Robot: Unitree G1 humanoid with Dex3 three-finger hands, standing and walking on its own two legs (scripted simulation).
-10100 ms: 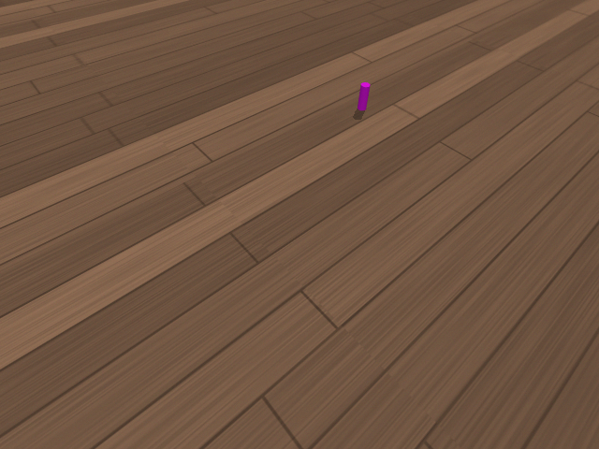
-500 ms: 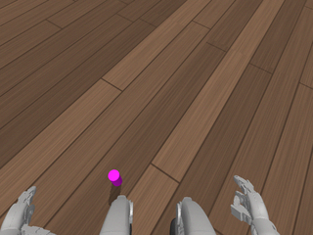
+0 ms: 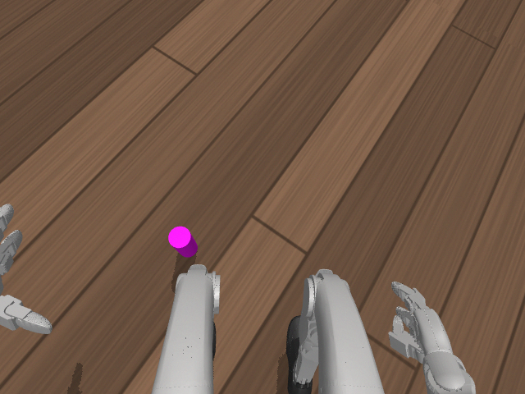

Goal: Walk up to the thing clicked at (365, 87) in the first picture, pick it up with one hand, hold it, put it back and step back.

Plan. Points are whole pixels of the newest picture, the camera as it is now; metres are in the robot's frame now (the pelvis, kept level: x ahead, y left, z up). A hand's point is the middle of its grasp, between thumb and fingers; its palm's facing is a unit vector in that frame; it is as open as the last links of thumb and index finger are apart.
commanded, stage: go down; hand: left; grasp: from the side
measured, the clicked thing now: (184, 243) +0.38 +0.20 -0.45
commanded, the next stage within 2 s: approach in 1.76 s
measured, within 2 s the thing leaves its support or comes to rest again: neither
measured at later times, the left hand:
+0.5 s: hand (30, 255) +0.29 +0.38 -0.11, palm faces +0.14 -0.97 -0.19, open 17.3 cm
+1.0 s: hand (33, 249) +0.30 +0.39 -0.13, palm faces +0.13 -0.98 -0.17, open 17.4 cm
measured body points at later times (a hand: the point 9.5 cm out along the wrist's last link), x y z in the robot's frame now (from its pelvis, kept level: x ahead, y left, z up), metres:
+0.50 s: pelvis -0.02 +0.00 -0.07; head +0.17 +0.05 +0.33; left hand +0.28 +0.43 -0.10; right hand +0.17 -0.28 -0.18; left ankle +0.06 +0.13 -0.49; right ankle +0.07 -0.13 -0.49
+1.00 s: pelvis -0.03 +0.00 -0.12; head +0.16 +0.05 +0.28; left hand +0.29 +0.44 -0.12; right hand +0.14 -0.27 -0.23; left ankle +0.06 +0.13 -0.49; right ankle +0.07 -0.13 -0.49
